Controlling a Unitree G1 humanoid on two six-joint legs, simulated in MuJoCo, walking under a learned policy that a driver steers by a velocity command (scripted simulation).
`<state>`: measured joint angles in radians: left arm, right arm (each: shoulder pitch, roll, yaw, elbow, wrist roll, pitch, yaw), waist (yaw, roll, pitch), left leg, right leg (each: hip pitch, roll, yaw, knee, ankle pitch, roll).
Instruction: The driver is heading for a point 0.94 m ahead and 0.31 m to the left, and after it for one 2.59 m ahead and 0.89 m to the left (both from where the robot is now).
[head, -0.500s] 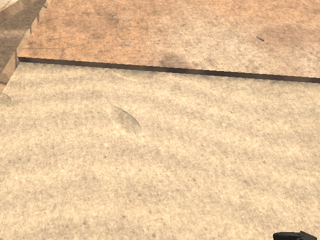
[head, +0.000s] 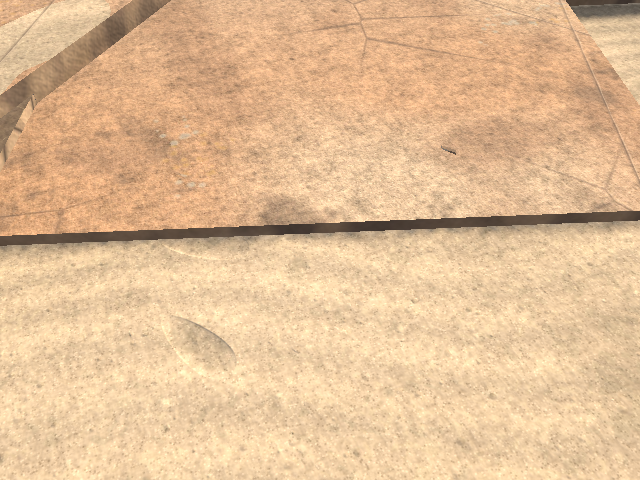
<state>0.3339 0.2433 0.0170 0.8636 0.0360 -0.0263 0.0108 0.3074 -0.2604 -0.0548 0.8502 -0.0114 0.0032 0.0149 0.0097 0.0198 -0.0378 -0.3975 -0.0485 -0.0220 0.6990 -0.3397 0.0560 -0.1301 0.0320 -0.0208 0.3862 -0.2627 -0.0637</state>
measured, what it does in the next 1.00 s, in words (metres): walks ahead, turning left: left foot, then right foot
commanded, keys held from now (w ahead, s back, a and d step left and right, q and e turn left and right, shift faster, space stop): s+q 0.34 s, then w+q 0.56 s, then w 0.10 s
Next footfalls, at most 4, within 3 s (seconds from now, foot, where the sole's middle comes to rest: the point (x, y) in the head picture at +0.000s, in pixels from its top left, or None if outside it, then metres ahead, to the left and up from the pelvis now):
0.28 left None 0.14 0.11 -0.78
0.64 right None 0.12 -0.08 -0.78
1.06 left None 0.18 0.27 -0.78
1.58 right None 0.54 0.29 -0.78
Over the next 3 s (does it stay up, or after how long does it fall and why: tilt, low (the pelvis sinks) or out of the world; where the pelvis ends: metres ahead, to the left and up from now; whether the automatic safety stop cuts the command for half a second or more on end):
stays up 1.10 0.39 -0.01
